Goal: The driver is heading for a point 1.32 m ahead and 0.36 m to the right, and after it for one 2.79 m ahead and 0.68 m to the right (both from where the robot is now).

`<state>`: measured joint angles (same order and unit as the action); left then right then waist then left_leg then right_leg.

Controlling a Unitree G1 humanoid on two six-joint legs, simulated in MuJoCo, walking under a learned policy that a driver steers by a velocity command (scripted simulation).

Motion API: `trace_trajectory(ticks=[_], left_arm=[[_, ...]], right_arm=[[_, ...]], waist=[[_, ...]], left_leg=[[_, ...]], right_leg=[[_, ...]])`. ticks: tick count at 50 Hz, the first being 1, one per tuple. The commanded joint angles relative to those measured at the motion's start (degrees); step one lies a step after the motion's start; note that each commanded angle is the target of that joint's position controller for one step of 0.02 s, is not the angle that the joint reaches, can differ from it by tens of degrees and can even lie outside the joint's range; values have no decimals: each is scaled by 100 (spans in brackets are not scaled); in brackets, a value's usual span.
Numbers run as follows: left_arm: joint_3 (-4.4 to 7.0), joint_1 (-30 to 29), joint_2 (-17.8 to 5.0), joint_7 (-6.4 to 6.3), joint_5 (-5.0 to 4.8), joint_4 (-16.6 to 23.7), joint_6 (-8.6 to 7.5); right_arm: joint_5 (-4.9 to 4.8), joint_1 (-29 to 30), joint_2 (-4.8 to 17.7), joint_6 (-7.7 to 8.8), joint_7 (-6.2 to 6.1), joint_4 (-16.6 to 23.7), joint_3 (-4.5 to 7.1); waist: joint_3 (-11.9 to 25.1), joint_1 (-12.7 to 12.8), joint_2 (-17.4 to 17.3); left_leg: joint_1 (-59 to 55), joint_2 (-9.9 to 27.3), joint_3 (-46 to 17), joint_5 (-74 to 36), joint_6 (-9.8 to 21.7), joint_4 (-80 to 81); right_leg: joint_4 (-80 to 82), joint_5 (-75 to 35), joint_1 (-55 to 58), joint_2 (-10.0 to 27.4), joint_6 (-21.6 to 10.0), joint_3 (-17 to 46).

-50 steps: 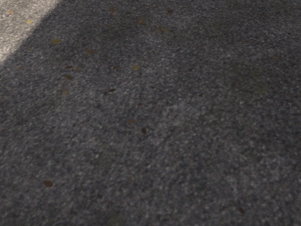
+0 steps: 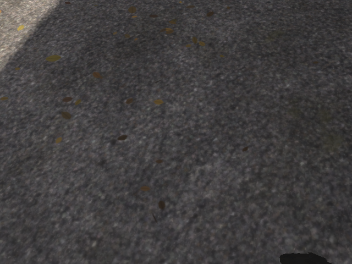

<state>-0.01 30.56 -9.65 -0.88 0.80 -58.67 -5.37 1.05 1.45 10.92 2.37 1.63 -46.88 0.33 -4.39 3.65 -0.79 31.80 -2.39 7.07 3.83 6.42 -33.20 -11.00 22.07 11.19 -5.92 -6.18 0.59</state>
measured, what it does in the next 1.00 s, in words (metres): walks ahead: left foot, then right foot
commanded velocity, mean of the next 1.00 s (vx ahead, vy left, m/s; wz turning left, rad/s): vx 0.50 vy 0.00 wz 0.00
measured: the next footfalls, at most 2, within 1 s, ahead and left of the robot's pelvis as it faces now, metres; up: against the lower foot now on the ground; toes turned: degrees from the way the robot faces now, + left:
left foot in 0.04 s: +0.19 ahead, +0.06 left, +0.00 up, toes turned +3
right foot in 0.58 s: +0.49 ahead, -0.12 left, +0.00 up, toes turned -3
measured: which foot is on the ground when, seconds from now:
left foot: up 0.00-0.02, down 0.04-0.60, up 0.62-1.00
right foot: down 0.00-0.04, up 0.06-0.56, down 0.58-1.00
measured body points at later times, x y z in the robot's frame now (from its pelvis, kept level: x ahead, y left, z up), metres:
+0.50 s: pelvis +0.27 -0.01 +0.01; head +0.30 -0.01 +0.46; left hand +0.47 +0.20 -0.10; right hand +0.17 -0.24 -0.13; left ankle +0.15 +0.05 -0.72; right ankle +0.44 -0.14 -0.69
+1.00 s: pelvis +0.54 -0.05 +0.02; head +0.56 -0.05 +0.47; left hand +0.45 +0.18 -0.12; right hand +0.70 -0.27 -0.11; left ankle +0.70 +0.09 -0.67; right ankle +0.46 -0.11 -0.72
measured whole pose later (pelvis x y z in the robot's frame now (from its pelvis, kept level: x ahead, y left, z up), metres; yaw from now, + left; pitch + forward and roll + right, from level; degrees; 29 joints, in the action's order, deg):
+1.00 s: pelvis +0.54 -0.05 +0.02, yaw +1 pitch +0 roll -1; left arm 1.3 27.7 -9.5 0.1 0.7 -61.3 -5.6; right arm 1.3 -3.8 11.7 1.9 1.7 -52.2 1.7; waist -2.3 3.1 -2.0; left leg 35.8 5.3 2.3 1.2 2.1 -41.4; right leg -10.2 13.1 2.5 -5.3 -5.1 -4.6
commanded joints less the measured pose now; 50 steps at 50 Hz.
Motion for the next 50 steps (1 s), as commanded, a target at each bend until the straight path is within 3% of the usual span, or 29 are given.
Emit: trace_trajectory(ticks=[1, 2, 3, 4, 5, 7, 9, 11, 13, 17, 22, 25, 27, 28, 29, 30, 31, 32, 33, 34, 36, 38, 40, 46, 50], left_arm=[[219, -276, -1102, -72, 25, 205, -5], [174, -369, -974, -21, -4, 331, -16], [54, 352, -236, 40, -60, 397, 3], [191, 220, -801, 38, -11, 312, 31], [234, -417, -950, 55, 25, 541, 9], [250, -817, -828, 110, 61, 596, 30], [193, -627, -510, 183, 134, 534, 180], [188, -810, -439, 231, 148, 605, 251], [197, -1385, -509, 252, 141, 804, 291], [164, -2443, -509, 267, 68, 1116, 294], [121, -3320, -496, 260, 36, 1353, 277], [145, -3559, -575, 251, 39, 1483, 224], [197, -3135, -655, 214, 46, 1382, 168], [258, -2504, -742, 173, 55, 1172, 129], [348, -1492, -894, 116, 105, 821, 70], [484, -429, -1342, 43, 255, 599, 22], [611, -169, -1814, 65, 291, 544, 61], [567, -522, -1461, 129, 47, 553, 131], [481, -1145, -1170, 150, -10, 625, 122], [415, -1448, -874, 175, 5, 642, 73], [306, -1508, -526, 140, 2, 493, 4], [296, -1181, -553, 123, -13, 312, -80], [322, -960, -717, 111, -34, 195, -114], [260, -352, -708, 101, -26, 5, -92], [249, 78, -745, 51, 12, -160, -75]], right_arm=[[-6, -2000, 873, 110, -167, -411, 314], [115, -2820, 1175, 129, -247, -584, 422], [252, -2973, 1619, 132, -229, -597, 523], [-12, -2691, 1282, 89, -141, -613, 494], [-90, -1955, 1005, 98, -122, -489, 423], [-30, -1612, 522, 210, -87, -537, 297], [-34, -1812, 381, 316, -123, -743, 230], [-62, -2097, 535, 404, -126, -911, 251], [-65, -2313, 663, 416, -118, -1004, 263], [-83, -2768, 635, 389, -113, -1125, 213], [-23, -3311, 664, 359, -180, -1305, 177], [41, -3374, 749, 328, -240, -1389, 194], [47, -3162, 825, 317, -274, -1390, 213], [37, -3078, 879, 306, -275, -1397, 226], [4, -2969, 869, 295, -262, -1376, 217], [-54, -2903, 706, 317, -247, -1180, 157], [-256, -3607, 131, 306, -194, -1129, 67], [-88, -3254, 750, 290, -217, -1186, 235], [-69, -2739, 731, 312, -193, -994, 261], [-52, -2457, 621, 330, -175, -934, 245], [80, -2460, 430, 193, -111, -944, 240], [109, -2473, 297, 82, -43, -941, 239], [119, -2118, 298, 16, -5, -813, 247], [34, -589, 310, 3, 19, -307, 187], [9, 59, 317, 25, 3, -105, 146]], waist=[[898, -1249, 582], [1415, -1550, 219], [1904, -979, -1028], [1801, -1006, -382], [720, -723, -143], [41, -400, 227], [59, -146, 91], [11, -103, -11], [-125, -182, -86], [-186, -478, -164], [-178, -786, -295], [-224, -759, -331], [-53, -473, -380], [257, -206, -387], [774, 221, -227], [1496, 580, 193], [2160, 262, 1498], [1797, 219, 614], [942, -34, 477], [551, -161, 228], [322, -482, 338], [333, -572, 366], [176, -593, 372], [-141, -272, 403], [-207, -65, 464]], left_leg=[[-2493, -207, -151, 80, 368, 534], [-3773, 685, -1086, 798, 654, 631], [-5193, 2410, -3733, 689, 1477, 634], [-4913, 2463, -4906, 1838, 1774, 1611], [-3904, 2261, -3967, 2306, 1514, 2022], [-2568, 1794, -2913, 1148, 1113, 2391], [-2001, 1466, -2211, 465, 864, 2553], [-1904, 1332, -1805, -50, 822, 2653], [-1963, 1232, -1540, -239, 749, 2793], [-2369, 1033, -1172, -1015, 471, 2741], [-3306, 1173, -1093, -1641, 427, 2464], [-3870, 1438, -1142, -2178, 510, 2153], [-3897, 1473, -1011, -3359, 400, 1597], [-3833, 1409, -934, -3992, 326, 919], [-3394, 1191, -728, -3801, 209, -169], [-2166, 936, -549, -1985, 105, -1786], [-128, -159, -254, 2295, -154, -3907], [378, 50, -1016, 2381, -53, -4324], [548, 315, -1029, 1815, -32, -4169], [378, 496, -1003, 1456, -54, -3876], [-122, 700, -957, 1237, -159, -3384], [-238, 690, -841, 1148, -248, -3195], [67, 766, -732, 848, -330, -2927], [531, 777, -429, -264, -491, -1279], [504, 614, -290, -391, -399, -493]], right_leg=[[-2676, -7135, -758, 1545, 53, 195], [-4195, -5330, -1765, 1297, -2, 74], [-6463, 282, -3768, 265, 150, -188], [-7140, 609, -4662, 127, 42, 303], [-6817, -92, -4968, 547, -18, 353], [-6208, -527, -4456, 857, 15, 319], [-5744, -601, -3909, 1007, 162, 254], [-5422, -784, -4037, 1095, 262, 97], [-4965, -1246, -4456, 1225, 355, -50], [-3713, -2108, -4766, 1207, 477, -307], [-2694, -2299, -4814, 967, 423, -475], [-2330, -1793, -4780, 860, 257, -466], [-2013, -1316, -4007, 622, 60, -549], [-1809, -1225, -3231, 427, -61, -610], [-1501, -1464, -1959, 393, -230, -592], [-1486, -1009, -394, 1539, -546, 626], [-919, -753, 970, 3130, -1389, 3423], [-549, -527, 508, 2862, -1289, 3652], [-411, -719, -315, 2661, -1102, 2697], [-202, -1358, -996, 2410, -948, 2113], [30, -1977, -1754, 1943, -620, 1290], [127, -2509, -1898, 1837, -609, 978], [294, -2556, -1954, 1754, -609, 735], [466, -3014, -1672, 1543, -465, 323], [341, -3340, -1039, 1674, -485, 254]])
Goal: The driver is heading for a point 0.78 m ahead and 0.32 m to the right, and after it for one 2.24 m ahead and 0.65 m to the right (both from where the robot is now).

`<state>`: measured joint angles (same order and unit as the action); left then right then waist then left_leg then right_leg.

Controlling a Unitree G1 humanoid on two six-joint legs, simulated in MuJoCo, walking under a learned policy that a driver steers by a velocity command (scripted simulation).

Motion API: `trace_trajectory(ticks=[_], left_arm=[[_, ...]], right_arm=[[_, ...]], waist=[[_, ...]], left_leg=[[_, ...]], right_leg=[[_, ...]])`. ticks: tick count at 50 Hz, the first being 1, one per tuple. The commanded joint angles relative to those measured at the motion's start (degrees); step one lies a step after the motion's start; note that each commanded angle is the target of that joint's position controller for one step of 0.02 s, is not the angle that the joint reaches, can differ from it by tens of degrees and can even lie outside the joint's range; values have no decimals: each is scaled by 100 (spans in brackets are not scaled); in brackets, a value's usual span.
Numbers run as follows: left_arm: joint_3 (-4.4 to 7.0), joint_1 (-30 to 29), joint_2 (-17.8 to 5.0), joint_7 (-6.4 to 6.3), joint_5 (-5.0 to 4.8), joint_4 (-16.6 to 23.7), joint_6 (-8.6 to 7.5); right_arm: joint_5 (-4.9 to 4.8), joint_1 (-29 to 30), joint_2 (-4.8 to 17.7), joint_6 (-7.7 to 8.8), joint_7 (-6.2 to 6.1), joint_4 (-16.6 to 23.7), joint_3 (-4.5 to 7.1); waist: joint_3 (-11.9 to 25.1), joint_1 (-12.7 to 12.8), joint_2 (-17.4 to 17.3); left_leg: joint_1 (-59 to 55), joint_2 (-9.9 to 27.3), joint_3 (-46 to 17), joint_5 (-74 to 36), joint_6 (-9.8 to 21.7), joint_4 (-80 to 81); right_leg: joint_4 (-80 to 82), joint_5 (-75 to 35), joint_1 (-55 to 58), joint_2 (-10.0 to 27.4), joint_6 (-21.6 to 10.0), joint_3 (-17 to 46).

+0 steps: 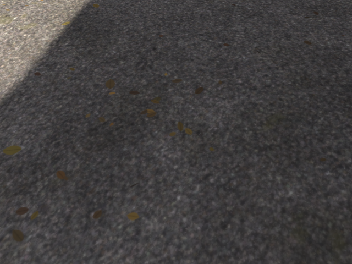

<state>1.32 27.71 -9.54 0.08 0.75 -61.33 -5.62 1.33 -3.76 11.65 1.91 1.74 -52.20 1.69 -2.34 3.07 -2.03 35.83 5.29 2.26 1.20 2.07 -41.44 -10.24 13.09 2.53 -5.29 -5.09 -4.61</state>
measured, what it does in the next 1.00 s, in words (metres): walks ahead, turning right: left foot, then right foot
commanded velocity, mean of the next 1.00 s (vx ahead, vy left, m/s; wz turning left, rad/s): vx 0.50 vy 0.00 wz -0.39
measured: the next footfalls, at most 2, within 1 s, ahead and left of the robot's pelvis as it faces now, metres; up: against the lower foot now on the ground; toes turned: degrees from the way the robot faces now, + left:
left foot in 0.16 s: +0.26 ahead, +0.11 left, +0.00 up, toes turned +4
right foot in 0.72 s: +0.50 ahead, -0.09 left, +0.00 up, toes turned -22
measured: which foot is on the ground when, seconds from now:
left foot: up 0.00-0.14, down 0.16-0.70, up 0.72-1.00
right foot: down 0.00-0.18, up 0.20-0.70, down 0.72-1.00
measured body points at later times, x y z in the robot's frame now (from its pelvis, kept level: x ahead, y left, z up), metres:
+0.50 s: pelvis +0.27 +0.04 +0.00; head +0.28 +0.05 +0.45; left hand +0.40 +0.27 -0.14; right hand +0.19 -0.19 -0.14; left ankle +0.22 +0.11 -0.74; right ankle +0.38 -0.12 -0.67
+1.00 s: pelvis +0.51 -0.05 +0.00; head +0.54 -0.08 +0.45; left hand +0.63 +0.20 -0.13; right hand +0.55 -0.34 -0.12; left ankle +0.69 +0.08 -0.67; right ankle +0.46 -0.07 -0.74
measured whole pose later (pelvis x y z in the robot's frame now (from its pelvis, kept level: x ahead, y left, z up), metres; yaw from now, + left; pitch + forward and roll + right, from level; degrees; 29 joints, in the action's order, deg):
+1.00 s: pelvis +0.51 -0.05 +0.00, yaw -26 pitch +1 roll +0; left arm 4.4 20.5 -14.3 0.2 0.0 -54.4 -3.1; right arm 2.4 -5.9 13.8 2.0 0.7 -46.2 3.0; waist -2.8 2.3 -1.6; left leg 37.5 8.0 -2.2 10.3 -2.8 -54.6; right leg -17.0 11.4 -5.8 -8.7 -8.4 2.3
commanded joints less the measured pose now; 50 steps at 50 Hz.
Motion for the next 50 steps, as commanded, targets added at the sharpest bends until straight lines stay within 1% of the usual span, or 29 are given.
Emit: trace_trajectory(ticks=[1, 3, 5, 6, 7, 8, 9, 10, 11, 12, 13, 14, 16, 19, 24, 29, 32, 34, 35, 36, 37, 38, 39, 40, 41, 42, 43, 46, 50], left_arm=[[118, 434, -763, -62, 39, 67, -36], [135, 466, -811, -102, 76, 8, -14], [157, 296, -876, -132, 93, 0, 0], [173, 209, -929, -136, 92, -2, 8], [166, 134, -916, -118, 59, -2, 29], [119, 55, -813, -93, 2, 115, 16], [-10, 576, -218, -37, -232, 290, 22], [144, 497, -699, -62, -115, 188, 55], [202, -37, -789, -58, -44, 331, 86], [187, -333, -675, -23, -25, 401, 79], [198, -409, -554, -3, 5, 388, 131], [201, -323, -468, 32, 90, 371, 218], [210, -315, -327, 99, 123, 400, 352], [235, -873, -329, 150, 96, 646, 451], [178, -1959, -286, 227, 60, 1065, 435], [114, -2762, -292, 267, 95, 1424, 417], [177, -2549, -420, 246, 115, 1427, 421], [281, -1809, -598, 210, 128, 1229, 411], [371, -1152, -745, 180, 155, 1033, 367], [543, -364, -1188, 110, 238, 849, 337], [688, -501, -1812, 53, 214, 948, 364], [673, -327, -1776, 49, 46, 948, 441], [619, -732, -1613, 6, 14, 937, 455], [549, -1014, -1308, 2, -8, 971, 431], [499, -1269, -1147, -16, -30, 1027, 384], [443, -1388, -1007, -37, -71, 1057, 328], [419, -1349, -996, -36, -90, 1059, 259], [459, -1008, -1247, -21, -98, 1004, 150], [453, -463, -1272, 0, -77, 983, 181]], right_arm=[[-16, 708, 268, 84, -12, 483, 13], [-13, 829, 324, 124, -17, 572, 33], [-16, 554, 372, 182, -45, 528, 72], [-12, 87, 434, 214, -83, 381, 120], [15, -792, 529, 271, -133, 82, 194], [137, -1852, 862, 336, -202, -195, 318], [279, -2531, 1511, 343, -231, -238, 479], [54, -2230, 1345, 244, -176, -202, 470], [-39, -1519, 1024, 227, -160, -105, 378], [-50, -1060, 637, 271, -130, -24, 278], [-39, -910, 438, 318, -134, -44, 223], [-58, -931, 285, 358, -169, -124, 174], [-59, -1220, 277, 458, -203, -247, 162], [-58, -1536, 437, 525, -227, -349, 193], [-47, -1938, 410, 524, -280, -458, 143], [-26, -2462, 565, 449, -381, -641, 165], [-2, -2399, 732, 362, -442, -648, 208], [20, -2272, 907, 271, -448, -587, 267], [2, -2203, 975, 227, -413, -522, 291], [-35, -2058, 948, 228, -369, -349, 287], [-86, -2196, 260, 270, -212, 82, 168], [-52, -1355, 753, 356, -179, 306, 258], [-119, -1014, 704, 449, -149, 484, 235], [-123, -1125, 709, 497, -165, 426, 232], [-46, -1214, 689, 443, -188, 369, 243], [67, -1377, 625, 323, -182, 352, 231], [126, -1412, 581, 208, -162, 367, 232], [140, -1023, 513, 29, -109, 588, 212], [103, -16, 593, -9, -89, 987, 194]], waist=[[-446, 21, 589], [-481, -4, 582], [-354, -205, 604], [-109, -402, 638], [314, -763, 485], [944, -1143, 246], [1870, -1041, -901], [1885, -966, -523], [861, -670, -181], [321, -531, 1], [22, -378, -31], [-103, -225, -141], [-74, -132, -138], [-188, -118, -124], [-397, -294, -125], [-471, -513, -133], [-242, -307, -311], [198, 18, -430], [558, 304, -336], [1016, 711, 138], [1346, 236, 1549], [1369, 484, 550], [596, 262, 400], [236, -13, 18], [74, -249, -135], [112, -418, -55], [169, -479, 23], [102, -451, 205], [-35, -81, 451]], left_leg=[[145, -176, 194, -33, 82, 450], [127, -229, 189, 296, 208, 671], [-468, -426, 287, 730, 390, 957], [-1127, -621, 370, 894, 494, 1098], [-2251, -773, 422, 683, 620, 1475], [-3846, -98, -307, 818, 862, 1524], [-5674, 1771, -2885, 1384, 1526, 1837], [-5269, 2022, -3958, 1785, 1656, 2584], [-4327, 1767, -2976, 2170, 1406, 2762], [-3475, 1514, -2268, 1919, 1187, 3066], [-2957, 1243, -1681, 1531, 922, 3240], [-2595, 1027, -1198, 1155, 735, 3337], [-2490, 916, -695, 461, 668, 3385], [-2686, 835, -116, -116, 597, 3445], [-2998, 680, 558, -912, 462, 3393], [-3904, 929, 942, -1918, 454, 3098], [-4310, 1037, 1226, -3962, 418, 2279], [-4345, 1072, 1320, -4836, 457, 968], [-3978, 1042, 1361, -4355, 405, -151], [-2821, 879, 1380, -2745, 223, -1850], [-52, -405, 1104, 2907, -127, -4027], [682, -539, -230, 2787, -92, -4364], [969, -174, -376, 2105, -37, -3969], [628, 5, -350, 1734, -41, -3412], [268, 119, -365, 1645, -104, -3024], [-103, 174, -379, 1608, -205, -2754], [-293, 181, -369, 1627, -289, -2559], [-144, 158, -211, 1263, -481, -1951], [397, 75, -181, 436, -552, -937]], right_leg=[[197, -2546, 27, 1685, -625, 785], [-6, -2901, 383, 1835, -646, 802], [-489, -3937, 477, 1858, -551, 669], [-1032, -4690, 432, 1808, -476, 589], [-2029, -4885, 137, 1612, -376, 482], [-3396, -3633, -944, 1375, -274, 394], [-5670, -186, -2974, 487, 12, -42], [-6471, 1584, -3609, 241, -58, 600], [-6497, 1056, -3860, 637, -106, 771], [-6179, 603, -3719, 854, -101, 765], [-5898, 398, -3493, 988, -86, 745], [-5709, 286, -3249, 1074, -35, 743], [-5688, 78, -3170, 1063, 17, 670], [-5443, -501, -3792, 1143, 70, 587], [-4003, -1386, -4095, 1057, 138, 264], [-2873, -1184, -3952, 853, -65, -264], [-2659, -407, -3343, 465, -377, -540], [-2496, 172, -2496, 84, -656, -644], [-2065, 131, -1604, -61, -821, -543], [-1576, 480, -278, 575, -1137, 515], [-1223, 309, 1472, 2345, -2084, 3616], [-578, 395, 1387, 2434, -2097, 4446], [-412, 79, 728, 2357, -1847, 3583], [-301, -648, 24, 2132, -1587, 3079], [-262, -1276, -468, 1831, -1380, 2591], [-216, -1681, -793, 1594, -1285, 2242], [-209, -1987, -949, 1469, -1258, 2081], [-145, -2370, -1165, 1210, -1182, 1842], [-144, -2314, -821, 1101, -937, 1987]])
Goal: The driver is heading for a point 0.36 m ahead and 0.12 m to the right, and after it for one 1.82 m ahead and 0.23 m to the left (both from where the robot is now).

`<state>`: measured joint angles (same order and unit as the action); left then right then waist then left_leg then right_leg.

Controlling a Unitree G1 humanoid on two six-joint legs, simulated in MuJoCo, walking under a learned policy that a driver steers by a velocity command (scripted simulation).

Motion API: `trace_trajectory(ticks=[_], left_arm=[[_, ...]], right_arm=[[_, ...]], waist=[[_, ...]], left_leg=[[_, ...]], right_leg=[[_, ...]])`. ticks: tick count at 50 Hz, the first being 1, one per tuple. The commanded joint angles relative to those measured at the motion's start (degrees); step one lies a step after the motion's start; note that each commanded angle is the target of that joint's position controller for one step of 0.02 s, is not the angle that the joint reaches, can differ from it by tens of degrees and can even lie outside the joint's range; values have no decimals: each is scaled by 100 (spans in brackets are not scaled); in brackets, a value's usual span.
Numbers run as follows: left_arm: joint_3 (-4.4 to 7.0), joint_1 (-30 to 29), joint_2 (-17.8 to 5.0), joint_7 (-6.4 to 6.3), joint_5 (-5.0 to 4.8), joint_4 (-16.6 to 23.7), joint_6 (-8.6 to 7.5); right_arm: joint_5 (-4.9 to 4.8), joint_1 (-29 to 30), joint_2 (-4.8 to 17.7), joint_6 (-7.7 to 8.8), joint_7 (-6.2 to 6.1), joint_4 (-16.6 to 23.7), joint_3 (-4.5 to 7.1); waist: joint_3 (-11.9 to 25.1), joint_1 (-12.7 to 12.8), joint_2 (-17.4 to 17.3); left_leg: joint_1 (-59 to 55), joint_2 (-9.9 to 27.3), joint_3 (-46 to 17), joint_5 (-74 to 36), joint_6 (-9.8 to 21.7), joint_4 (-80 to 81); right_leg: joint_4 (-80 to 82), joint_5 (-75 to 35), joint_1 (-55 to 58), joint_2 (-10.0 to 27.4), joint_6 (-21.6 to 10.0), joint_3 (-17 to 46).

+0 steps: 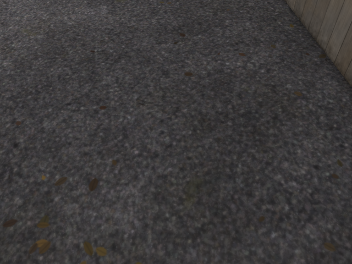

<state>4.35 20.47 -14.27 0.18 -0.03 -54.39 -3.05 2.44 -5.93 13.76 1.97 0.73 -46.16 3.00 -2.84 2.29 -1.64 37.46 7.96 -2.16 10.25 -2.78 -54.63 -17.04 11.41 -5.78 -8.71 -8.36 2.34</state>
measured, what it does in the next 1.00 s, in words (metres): walks ahead: left foot, then right foot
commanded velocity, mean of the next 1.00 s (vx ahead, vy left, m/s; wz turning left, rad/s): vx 0.50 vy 0.00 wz -0.24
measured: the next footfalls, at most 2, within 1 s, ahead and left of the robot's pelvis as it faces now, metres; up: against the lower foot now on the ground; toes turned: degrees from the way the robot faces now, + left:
left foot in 0.26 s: +0.34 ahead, +0.13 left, +0.00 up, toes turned -10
right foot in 0.76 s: +0.50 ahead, -0.17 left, +0.00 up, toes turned -21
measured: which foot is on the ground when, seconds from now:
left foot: up 0.00-0.24, down 0.26-0.76, up 0.78-1.00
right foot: down 0.00-0.26, up 0.28-0.74, down 0.76-1.00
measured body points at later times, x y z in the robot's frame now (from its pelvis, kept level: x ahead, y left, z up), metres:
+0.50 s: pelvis +0.28 +0.04 +0.00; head +0.30 +0.05 +0.45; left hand +0.47 +0.27 -0.12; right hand +0.26 -0.24 -0.11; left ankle +0.30 +0.14 -0.74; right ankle +0.26 -0.09 -0.66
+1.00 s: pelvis +0.50 -0.08 +0.00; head +0.51 -0.10 +0.45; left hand +0.60 +0.17 -0.12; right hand +0.52 -0.36 -0.13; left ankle +0.56 +0.06 -0.66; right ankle +0.46 -0.15 -0.74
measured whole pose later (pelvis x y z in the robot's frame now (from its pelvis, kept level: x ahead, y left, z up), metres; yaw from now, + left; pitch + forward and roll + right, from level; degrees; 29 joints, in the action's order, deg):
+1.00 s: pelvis +0.50 -0.08 +0.00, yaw -11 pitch +1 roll +0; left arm 2.3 18.4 -13.2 -0.4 1.1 -50.3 -5.5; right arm 1.5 -15.6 15.8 0.3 2.3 -48.9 4.2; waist -1.0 0.4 -2.6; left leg 34.0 4.5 0.2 12.5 2.5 -61.7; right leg -16.8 11.4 -6.4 -0.4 -3.2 -9.8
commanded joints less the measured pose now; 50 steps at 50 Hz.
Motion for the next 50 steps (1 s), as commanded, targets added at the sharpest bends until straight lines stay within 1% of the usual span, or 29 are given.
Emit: trace_trajectory(ticks=[1, 6, 8, 10, 11, 12, 13, 14, 15, 16, 17, 19, 22, 25, 27, 29, 31, 33, 35, 36, 37, 38, 39, 40, 41, 42, 43, 45, 50], left_arm=[[149, 374, -809, -12, 5, 289, -68], [148, 776, -881, -69, 72, 314, -40], [167, 741, -966, -113, 100, 365, -40], [199, 381, -1099, -140, 111, 488, -54], [218, 213, -1180, -111, 113, 547, -79], [217, 84, -1184, -51, 72, 579, -118], [103, 153, -768, 7, 7, 760, -167], [6, 933, -240, -9, -180, 903, -134], [48, 831, -768, -60, 54, 760, -49], [78, 407, -833, -16, 116, 762, -7], [60, 147, -744, 36, 123, 805, 15], [46, 78, -622, 150, 210, 842, 140], [6, -200, -494, 255, 207, 1017, 270], [-33, -797, -444, 330, 219, 1263, 293], [-106, -1153, -297, 345, 213, 1377, 247], [-189, -1474, -195, 366, 218, 1455, 198], [-246, -1880, -198, 384, 249, 1551, 163], [-265, -2115, -248, 350, 243, 1614, 126], [-250, -2033, -342, 285, 238, 1605, 58], [-217, -1673, -409, 242, 253, 1492, 6], [-151, -872, -534, 179, 313, 1212, -79], [-31, 92, -918, 87, 445, 977, -147], [117, 492, -1578, -15, 505, 982, -142], [151, 507, -1498, -49, 269, 967, -64], [22, 13, -1051, -45, 217, 981, -65], [-76, -365, -664, -20, 184, 983, -108], [-129, -559, -459, -17, 169, 977, -150], [-160, -634, -340, -50, 134, 911, -233], [-88, -263, -443, -79, 100, 663, -379]], right_arm=[[-15, 387, 388, -12, 22, 460, 50], [-65, 1223, 426, 64, 75, 848, -36], [-95, 1287, 506, 118, 77, 967, -46], [-119, 700, 662, 176, 42, 864, -7], [-127, 78, 817, 214, -14, 677, 59], [-109, -777, 978, 285, -86, 455, 130], [34, -1682, 1376, 327, -193, 417, 221], [141, -1575, 1847, 267, -194, 482, 315], [25, -1199, 1387, 181, -160, 539, 274], [-34, -794, 870, 169, -149, 607, 146], [-38, -599, 623, 179, -127, 576, 77], [-65, -723, 550, 238, -136, 416, 40], [-155, -1000, 619, 407, -71, 247, 74], [-152, -1187, 665, 434, -62, 138, 101], [-110, -1451, 607, 442, -25, -14, 71], [-135, -1489, 650, 440, 9, -105, 65], [-195, -1629, 777, 404, 12, -214, 82], [-192, -1873, 888, 354, 20, -344, 100], [-160, -1949, 1034, 287, 8, -439, 137], [-161, -1935, 1072, 257, -1, -476, 143], [-201, -1923, 1000, 229, -1, -508, 117], [-245, -1879, 742, 245, 10, -355, 34], [-361, -2248, -45, 257, 50, -48, -149], [-271, -2141, 624, 167, -43, -171, 42], [-255, -1786, 709, 141, -38, -131, 101], [-267, -1659, 566, 145, -5, -149, 80], [-222, -1647, 516, 95, 19, -212, 98], [-100, -1780, 386, -60, 98, -277, 116], [-64, -993, 247, -187, 220, 31, 127]], waist=[[27, 74, 454], [-17, 360, 550], [-27, 310, 620], [81, -51, 690], [363, -314, 654], [826, -753, 359], [1689, -1035, -188], [2275, -509, -1633], [1772, -378, -884], [905, -330, -248], [489, -280, 2], [258, -172, -409], [239, -131, -449], [113, -196, -357], [30, -290, -303], [-31, -298, -333], [-75, -370, -361], [-105, -450, -351], [-44, -377, -406], [124, -189, -403], [553, 182, -178], [1299, 540, 265], [2062, 424, 1615], [2095, 531, 1123], [1214, 285, 790], [661, 100, 748], [408, -47, 782], [247, -274, 830], [9, -315, 599]], left_leg=[[299, -238, 247, -629, -54, 592], [377, -525, 225, -833, 65, 1537], [61, -618, 155, -734, 173, 1931], [-1034, -782, 136, -417, 337, 2398], [-1943, -963, 211, -211, 437, 2502], [-3123, -850, 160, -399, 581, 2851], [-4497, 382, -1051, 740, 831, 2977], [-5653, 1896, -3747, 950, 1499, 3612], [-4994, 1743, -4161, 1831, 1545, 3842], [-4100, 1470, -3146, 1851, 1411, 3978], [-3516, 1149, -2274, 1166, 1281, 4101], [-2967, 755, -1188, 132, 1085, 4296], [-2956, 763, -528, -875, 1161, 4467], [-3129, 765, 20, -1140, 1213, 4630], [-3083, 611, 252, -1332, 1236, 4684], [-2971, 449, 524, -1469, 1192, 4697], [-2993, 414, 523, -1629, 1200, 4692], [-3272, 546, 343, -2026, 1219, 4504], [-3570, 654, 199, -2621, 1197, 4096], [-3627, 608, 203, -3132, 1140, 3618], [-3407, 355, 396, -3280, 1025, 2646], [-2497, 54, 561, -1989, 898, 1278], [-417, -793, 857, 1720, 642, -632], [-19, -836, 175, 2065, 729, -1404], [139, -534, -58, 1597, 799, -1467], [33, -366, -19, 1179, 775, -1212], [-171, -274, 0, 943, 727, -1022], [-469, -241, 46, 662, 610, -984], [268, -138, 93, -209, 459, -717]], right_leg=[[491, -2175, 157, 1437, -569, 1335], [142, -2575, 814, 1533, -540, 1621], [-49, -2784, 913, 1626, -453, 1785], [-400, -3271, 588, 1598, -213, 1799], [-957, -3864, 375, 1472, -84, 1755], [-2046, -3798, 26, 1124, 52, 1503], [-3626, -2186, -747, 752, 159, 1169], [-5172, 2111, -2486, -144, 342, 556], [-5718, 1790, -3019, 412, 268, 549], [-5633, 1189, -3021, 673, 293, 457], [-5373, 851, -2898, 864, 341, 370], [-5102, 693, -2627, 1071, 432, 265], [-5006, 436, -2852, 1157, 487, 174], [-4648, -92, -3392, 1278, 576, 105], [-3927, -435, -3347, 1185, 605, 155], [-2973, -763, -2960, 1107, 614, -65], [-2265, -797, -2565, 1127, 601, -515], [-1868, -591, -2346, 1090, 571, -612], [-1537, -135, -2044, 965, 482, -625], [-1248, -14, -1541, 838, 418, -632], [-796, -260, -448, 756, 301, -621], [-724, 99, 1041, 1592, 85, 216], [-409, 162, 2783, 3458, -441, 2592], [-32, 332, 2230, 3544, -616, 3157], [73, 360, 1534, 3181, -438, 2245], [326, 69, 835, 2867, -253, 1559], [521, -136, 406, 2626, -61, 1067], [734, -603, -64, 2421, 57, 465], [998, -1223, 62, 2423, -78, -355]])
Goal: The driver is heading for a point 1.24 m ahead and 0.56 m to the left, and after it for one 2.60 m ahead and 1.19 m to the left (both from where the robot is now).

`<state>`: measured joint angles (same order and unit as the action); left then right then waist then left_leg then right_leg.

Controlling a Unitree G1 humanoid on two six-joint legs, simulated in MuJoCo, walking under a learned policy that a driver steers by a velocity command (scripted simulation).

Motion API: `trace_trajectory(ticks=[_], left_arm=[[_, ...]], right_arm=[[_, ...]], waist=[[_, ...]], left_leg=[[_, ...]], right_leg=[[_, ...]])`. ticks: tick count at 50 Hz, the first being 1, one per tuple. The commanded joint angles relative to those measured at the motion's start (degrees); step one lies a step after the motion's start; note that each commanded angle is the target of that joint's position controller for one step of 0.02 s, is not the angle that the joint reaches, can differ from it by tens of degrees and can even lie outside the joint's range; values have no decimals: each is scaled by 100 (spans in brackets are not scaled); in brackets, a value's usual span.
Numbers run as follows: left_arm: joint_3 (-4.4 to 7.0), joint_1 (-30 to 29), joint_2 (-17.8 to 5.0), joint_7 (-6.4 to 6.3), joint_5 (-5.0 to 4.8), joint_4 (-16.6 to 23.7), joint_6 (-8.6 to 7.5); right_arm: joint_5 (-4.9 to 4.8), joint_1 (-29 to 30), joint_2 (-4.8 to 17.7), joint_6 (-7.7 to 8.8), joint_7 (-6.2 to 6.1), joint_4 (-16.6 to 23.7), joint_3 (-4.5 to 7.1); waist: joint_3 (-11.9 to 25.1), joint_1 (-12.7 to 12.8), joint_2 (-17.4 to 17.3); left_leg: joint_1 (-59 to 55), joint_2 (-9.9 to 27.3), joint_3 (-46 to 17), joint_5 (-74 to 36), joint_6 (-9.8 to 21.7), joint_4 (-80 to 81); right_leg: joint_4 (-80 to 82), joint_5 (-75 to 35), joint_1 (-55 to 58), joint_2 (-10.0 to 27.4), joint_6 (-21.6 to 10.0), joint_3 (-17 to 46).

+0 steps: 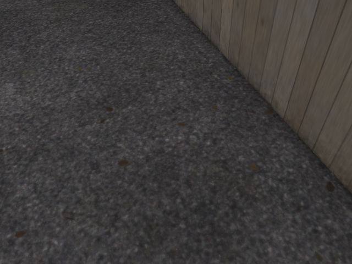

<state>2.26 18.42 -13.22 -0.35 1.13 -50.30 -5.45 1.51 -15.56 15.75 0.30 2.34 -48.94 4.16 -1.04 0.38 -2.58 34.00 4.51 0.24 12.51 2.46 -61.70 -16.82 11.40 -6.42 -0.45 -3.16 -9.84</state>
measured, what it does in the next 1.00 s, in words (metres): walks ahead, turning left: left foot, then right foot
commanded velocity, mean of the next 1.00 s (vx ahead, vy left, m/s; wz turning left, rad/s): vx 0.46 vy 0.00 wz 0.56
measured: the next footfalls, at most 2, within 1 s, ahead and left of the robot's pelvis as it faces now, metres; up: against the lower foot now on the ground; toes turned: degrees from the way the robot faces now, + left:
left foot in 0.28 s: +0.29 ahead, +0.13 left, +0.00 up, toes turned +15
right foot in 0.82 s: +0.64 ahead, +0.08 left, +0.00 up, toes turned +31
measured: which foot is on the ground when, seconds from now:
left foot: up 0.00-0.26, down 0.28-0.82, up 0.84-1.00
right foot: down 0.00-0.30, up 0.32-0.80, down 0.82-1.00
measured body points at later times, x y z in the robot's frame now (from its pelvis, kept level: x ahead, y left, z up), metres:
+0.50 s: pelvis +0.25 +0.08 -0.01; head +0.28 +0.10 +0.44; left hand +0.30 +0.36 -0.13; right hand +0.39 -0.17 -0.13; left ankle +0.25 +0.12 -0.75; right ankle +0.32 -0.08 -0.66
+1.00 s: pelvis +0.51 +0.12 -0.01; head +0.55 +0.12 +0.44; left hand +0.47 +0.41 -0.11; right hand +0.74 -0.07 -0.14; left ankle +0.40 +0.18 -0.66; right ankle +0.60 +0.06 -0.75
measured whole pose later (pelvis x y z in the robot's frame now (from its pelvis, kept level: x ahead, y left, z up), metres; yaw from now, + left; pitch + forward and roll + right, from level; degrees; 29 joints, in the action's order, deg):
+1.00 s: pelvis +0.51 +0.12 -0.01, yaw +36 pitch +1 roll +0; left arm 1.3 10.3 -14.2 -0.6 1.3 -41.5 -3.6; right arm 1.3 -15.1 18.9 -0.9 1.0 -43.3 4.8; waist -4.3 -1.3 -2.9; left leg 27.6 -3.1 -2.3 23.6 0.9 -66.9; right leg -26.2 9.6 -17.2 1.0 -2.0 -5.4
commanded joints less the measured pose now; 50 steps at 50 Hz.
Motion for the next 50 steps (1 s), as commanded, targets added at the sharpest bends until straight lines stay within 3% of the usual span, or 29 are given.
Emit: trace_trajectory(ticks=[1, 5, 8, 10, 12, 13, 14, 15, 16, 17, 18, 19, 20, 21, 23, 26, 30, 35, 38, 39, 40, 41, 42, 43, 44, 45, 46, 48, 50], left_arm=[[119, 12, -532, -27, -5, 207, -135], [148, 153, -653, -36, 7, 93, -122], [197, 419, -816, -67, 15, -39, -65], [221, 488, -915, -88, 27, -98, 6], [268, 460, -1112, -110, 41, -119, 95], [293, 435, -1203, -106, 40, -110, 163], [288, 374, -1210, -90, 26, -52, 207], [178, 497, -791, -56, -28, 216, 189], [159, 307, -579, 33, -31, 633, 118], [187, -416, -860, 53, 25, 773, 70], [133, -499, -728, 66, -48, 799, -1], [124, -353, -692, 48, -38, 696, -26], [130, -294, -691, 42, 66, 686, 47], [122, -120, -667, 55, 147, 631, 159], [113, -113, -593, 95, 186, 670, 325], [91, -704, -541, 121, 167, 894, 397], [61, -1570, -556, 147, 128, 1170, 378], [-2, -2292, -584, 194, 66, 1478, 274], [33, -1889, -760, 165, 32, 1459, 199], [81, -1420, -871, 121, 22, 1328, 171], [146, -717, -1002, 44, 53, 1132, 102], [227, 74, -1320, -50, 168, 1067, 17], [340, 366, -1893, -111, 291, 1157, 54], [326, 127, -1662, -76, 113, 1178, 146], [194, -236, -1122, -58, 47, 1254, 175], [84, -468, -734, -41, 17, 1241, 177], [27, -559, -594, -46, 20, 1219, 176], [38, -559, -681, -45, -6, 1122, 133], [80, -529, -793, -36, -5, 1087, 97]], right_arm=[[30, 164, 42, -25, 75, 382, 4], [39, 977, -35, -2, 168, 683, -94], [71, 1401, 36, 3, 212, 890, -113], [90, 1445, 100, 3, 199, 962, -94], [99, 1045, 216, 5, 137, 896, -29], [95, 482, 318, 43, 92, 749, 38], [140, -436, 502, 105, 11, 452, 149], [192, -1043, 1185, 116, -87, 340, 354], [7, -755, 1703, 75, -100, 480, 459], [-84, -770, 1556, 19, -126, 472, 435], [-104, -517, 1250, 25, -179, 417, 354], [-106, -275, 934, 56, -199, 415, 266], [-140, -63, 761, 96, -217, 432, 207], [-151, 84, 646, 140, -214, 488, 161], [-169, -40, 699, 255, -181, 468, 159], [-152, -360, 845, 293, -175, 420, 195], [-153, -801, 849, 280, -186, 369, 201], [-82, -1167, 929, 262, -248, 355, 216], [-52, -857, 1062, 264, -301, 473, 245], [-45, -670, 1121, 277, -290, 527, 255], [-89, -565, 1110, 299, -254, 524, 249], [-175, -587, 837, 337, -212, 616, 175], [-394, -1177, 217, 313, -259, 818, 41], [-167, -1372, 701, 237, -326, 753, 98], [-81, -1157, 806, 146, -337, 622, 145], [-52, -858, 753, 93, -291, 625, 136], [-35, -726, 669, 27, -237, 659, 137], [24, -728, 563, -139, -120, 692, 126], [-16, -619, 519, -206, -59, 792, 120]], waist=[[-236, -98, 684], [-428, 50, 687], [-524, 171, 634], [-472, 146, 650], [-124, -63, 792], [228, -306, 770], [759, -729, 493], [1391, -854, -332], [1756, -534, -1192], [1306, -749, -210], [625, -544, 18], [236, -250, 337], [96, -42, 328], [180, 97, 256], [255, 158, 217], [36, 3, 109], [-105, -341, -54], [-125, -598, -132], [-73, -295, -247], [80, -70, -259], [369, 292, -23], [1056, 599, 391], [1881, 363, 1632], [1965, 123, 1511], [1219, 1, 768], [720, -28, 423], [521, -86, 629], [381, -186, 1070], [509, -250, 1053]], left_leg=[[716, 210, -128, -614, -88, 210], [405, 123, 207, -1295, -19, 1557], [247, 12, 518, -1007, 196, 2161], [16, -192, 724, -542, 394, 2419], [-626, -608, 957, 130, 641, 2512], [-1251, -858, 986, 350, 788, 2682], [-2521, -988, 805, 141, 974, 3154], [-4183, 340, -1103, 952, 1430, 3404], [-5105, 1558, -4311, 505, 2191, 4417], [-4905, 1459, -3837, 87, 2057, 4632], [-4176, 1353, -3008, -458, 1904, 4589], [-3430, 1020, -2426, -1121, 1609, 4633], [-2933, 719, -2018, -1559, 1451, 4682], [-2666, 539, -1738, -1801, 1385, 4756], [-2469, 358, -1539, -2178, 1419, 4827], [-2401, 216, -1527, -1793, 1346, 5025], [-2835, 153, -1692, -1603, 1175, 4978], [-3352, 241, -1949, -2343, 1099, 4507], [-3153, 302, -2177, -2683, 833, 4136], [-2931, 224, -2184, -3115, 713, 3776], [-2757, -130, -1961, -3531, 533, 2835], [-2182, -531, -1623, -2716, 338, 1415], [-537, -1404, -821, 1157, 83, -392], [-100, -1184, -711, 2085, 99, -1086], [-76, -883, -716, 1723, 63, -1295], [-139, -707, -595, 1457, -8, -1113], [-233, -550, -530, 1317, -69, -884], [-470, -534, -380, 1074, -200, -764], [-451, -584, -334, 874, -264, -663]], right_leg=[[982, -1284, 159, 1574, -606, 707], [949, -1515, 199, 1502, -526, 110], [762, -1992, 664, 1643, -452, -132], [321, -3063, 1019, 1680, -372, -326], [-697, -4873, 1267, 1680, -301, -498], [-1644, -5202, 1223, 1650, -280, -542], [-3041, -4463, 632, 1512, -120, -642], [-4949, -1998, -1119, 1160, 134, -648], [-6599, 2013, -3111, -121, 444, 253], [-6690, 1563, -3746, 211, 388, 1120], [-6339, 1009, -3766, 473, 334, 1122], [-5705, 744, -3383, 678, 308, 1133], [-5353, 712, -3023, 763, 351, 1172], [-5150, 665, -2684, 791, 404, 1181], [-4854, 596, -2571, 733, 508, 1086], [-4139, 19, -2961, 712, 634, 1008], [-3020, -771, -3335, 585, 685, 1059], [-2074, -911, -3192, 275, 586, 1053], [-1486, -519, -2160, 105, 393, 1139], [-1349, -266, -1407, -48, 301, 1079], [-926, -449, -472, -94, 176, 1045], [-760, -190, 800, 779, -71, 1808], [-648, -1189, 2359, 2604, -694, 4055], [-505, -2000, 1959, 2819, -1027, 5003], [-555, -2365, 1203, 2579, -988, 4050], [-510, -2940, 612, 2225, -856, 3095], [-394, -3266, 268, 1927, -678, 2426], [-225, -3806, -196, 1641, -627, 1717], [-162, -4151, -226, 1672, -737, 1399]])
